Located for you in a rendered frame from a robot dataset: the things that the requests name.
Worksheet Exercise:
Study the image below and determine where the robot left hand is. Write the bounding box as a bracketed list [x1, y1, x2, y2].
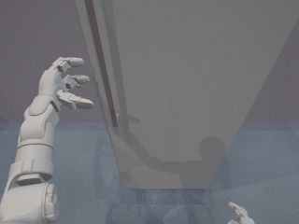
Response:
[38, 57, 94, 110]

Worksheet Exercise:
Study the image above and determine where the left robot forearm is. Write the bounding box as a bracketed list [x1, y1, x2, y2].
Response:
[0, 94, 61, 222]

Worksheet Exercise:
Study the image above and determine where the handle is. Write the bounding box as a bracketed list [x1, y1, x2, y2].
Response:
[84, 0, 119, 127]

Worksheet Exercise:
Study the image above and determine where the fridge door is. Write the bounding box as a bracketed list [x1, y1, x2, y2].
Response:
[75, 0, 299, 189]

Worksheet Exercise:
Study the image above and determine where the robot left upper arm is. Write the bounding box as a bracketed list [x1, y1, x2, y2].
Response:
[0, 182, 60, 224]

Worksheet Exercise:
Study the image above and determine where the robot right hand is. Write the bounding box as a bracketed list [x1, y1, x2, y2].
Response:
[227, 202, 255, 224]

